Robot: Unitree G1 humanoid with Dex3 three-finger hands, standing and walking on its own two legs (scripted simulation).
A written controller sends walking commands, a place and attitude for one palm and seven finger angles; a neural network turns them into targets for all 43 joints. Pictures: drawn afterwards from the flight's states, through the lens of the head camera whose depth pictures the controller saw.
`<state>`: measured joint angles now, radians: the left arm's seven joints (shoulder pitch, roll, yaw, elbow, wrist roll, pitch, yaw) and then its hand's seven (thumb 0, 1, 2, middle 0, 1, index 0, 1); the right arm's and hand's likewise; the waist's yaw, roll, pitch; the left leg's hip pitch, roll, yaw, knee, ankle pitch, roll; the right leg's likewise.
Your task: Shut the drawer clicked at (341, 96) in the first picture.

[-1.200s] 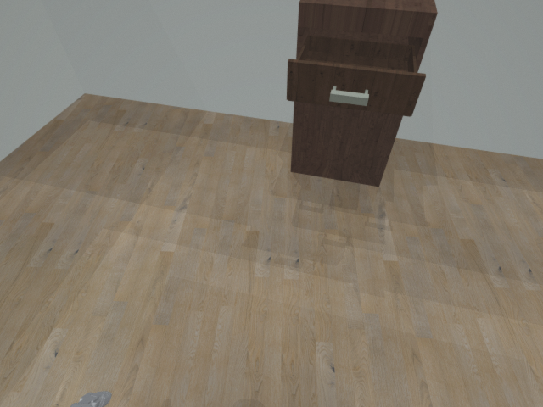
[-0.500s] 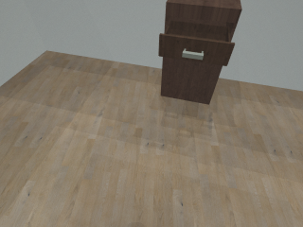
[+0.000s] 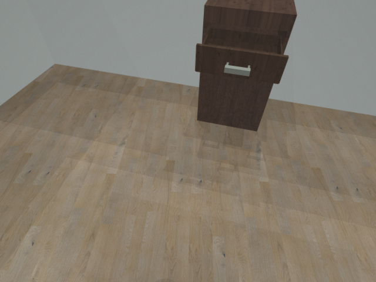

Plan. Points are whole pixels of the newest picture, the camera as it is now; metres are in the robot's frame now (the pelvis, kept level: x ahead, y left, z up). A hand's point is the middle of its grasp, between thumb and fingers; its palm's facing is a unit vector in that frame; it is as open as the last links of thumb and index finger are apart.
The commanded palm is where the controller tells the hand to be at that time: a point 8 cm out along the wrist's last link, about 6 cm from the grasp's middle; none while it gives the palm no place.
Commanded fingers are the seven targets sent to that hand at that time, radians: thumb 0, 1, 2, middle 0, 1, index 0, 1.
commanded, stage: look at it before walking up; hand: left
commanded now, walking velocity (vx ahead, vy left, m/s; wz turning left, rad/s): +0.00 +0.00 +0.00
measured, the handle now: (237, 68) +1.06 -0.18 -0.09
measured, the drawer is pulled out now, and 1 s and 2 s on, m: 0.29 0.29 0.29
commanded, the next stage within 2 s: walk to a spot facing it in 0.24 s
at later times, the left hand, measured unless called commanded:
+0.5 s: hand out of the picture +0.06 +0.24 -0.17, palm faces -0.04 -0.96 -0.29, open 7.4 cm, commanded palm none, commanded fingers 0.00 0.90 0.90 -0.20 -0.30 -0.20 -0.30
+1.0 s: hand out of the picture +0.11 +0.16 -0.17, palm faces -0.19 -0.97 -0.18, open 7.4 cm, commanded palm none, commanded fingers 0.00 0.90 0.90 -0.20 -0.30 -0.20 -0.30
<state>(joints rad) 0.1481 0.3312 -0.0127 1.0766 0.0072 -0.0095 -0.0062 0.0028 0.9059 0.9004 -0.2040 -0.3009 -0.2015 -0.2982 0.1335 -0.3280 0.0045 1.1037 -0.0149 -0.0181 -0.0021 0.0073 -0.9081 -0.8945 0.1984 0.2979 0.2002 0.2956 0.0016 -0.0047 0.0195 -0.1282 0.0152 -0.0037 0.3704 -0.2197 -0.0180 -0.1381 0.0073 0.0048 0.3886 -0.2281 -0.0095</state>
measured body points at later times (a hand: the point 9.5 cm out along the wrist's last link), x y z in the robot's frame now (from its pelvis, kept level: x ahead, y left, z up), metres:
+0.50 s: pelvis +0.01 +0.01 -0.01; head +0.00 +0.01 +0.44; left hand +0.06 +0.29 -0.15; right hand +0.07 -0.27 -0.14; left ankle -0.01 +0.13 -0.75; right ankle -0.01 -0.11 -0.74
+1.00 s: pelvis +0.14 -0.02 +0.00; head +0.17 -0.03 +0.44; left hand +0.12 +0.21 -0.15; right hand +0.20 -0.28 -0.14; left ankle +0.28 +0.09 -0.69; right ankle +0.02 -0.10 -0.75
